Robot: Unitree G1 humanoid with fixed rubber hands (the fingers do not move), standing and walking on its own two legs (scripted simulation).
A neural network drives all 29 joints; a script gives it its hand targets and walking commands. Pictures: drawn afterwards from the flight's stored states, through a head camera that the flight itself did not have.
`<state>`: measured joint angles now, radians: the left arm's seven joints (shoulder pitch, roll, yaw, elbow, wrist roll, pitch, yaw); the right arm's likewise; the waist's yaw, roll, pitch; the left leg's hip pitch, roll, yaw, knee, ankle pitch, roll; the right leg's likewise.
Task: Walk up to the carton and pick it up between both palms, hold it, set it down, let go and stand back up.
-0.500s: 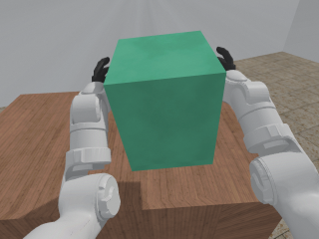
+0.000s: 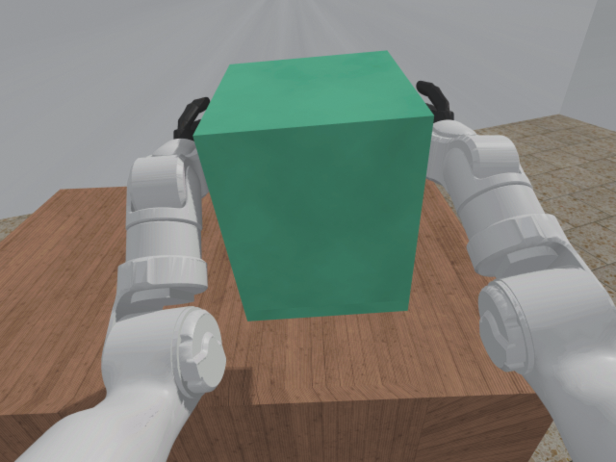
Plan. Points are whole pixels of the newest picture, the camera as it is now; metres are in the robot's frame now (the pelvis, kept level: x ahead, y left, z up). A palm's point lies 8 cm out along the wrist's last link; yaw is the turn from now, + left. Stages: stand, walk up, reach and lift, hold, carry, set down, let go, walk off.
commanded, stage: hold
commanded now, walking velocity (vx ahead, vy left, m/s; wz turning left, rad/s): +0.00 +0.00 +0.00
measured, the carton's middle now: (317, 185) +0.38 -0.01 +0.26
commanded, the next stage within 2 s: none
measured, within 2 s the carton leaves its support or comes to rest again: neither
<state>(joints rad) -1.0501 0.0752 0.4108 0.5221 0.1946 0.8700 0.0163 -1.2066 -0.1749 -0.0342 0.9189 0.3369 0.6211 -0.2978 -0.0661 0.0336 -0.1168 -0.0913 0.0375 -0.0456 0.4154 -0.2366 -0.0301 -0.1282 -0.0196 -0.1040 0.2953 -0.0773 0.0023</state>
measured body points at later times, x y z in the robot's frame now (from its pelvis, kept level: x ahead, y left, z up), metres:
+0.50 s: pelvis +0.00 +0.00 +0.00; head -0.08 +0.00 +0.44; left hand +0.40 +0.14 +0.31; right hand +0.40 -0.15 +0.31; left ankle +0.00 +0.13 -0.74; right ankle +0.06 -0.12 -0.74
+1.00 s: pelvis +0.01 +0.00 +0.00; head -0.08 +0.00 +0.44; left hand +0.39 +0.14 +0.31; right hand +0.40 -0.15 +0.31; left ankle +0.00 +0.13 -0.74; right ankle +0.06 -0.12 -0.74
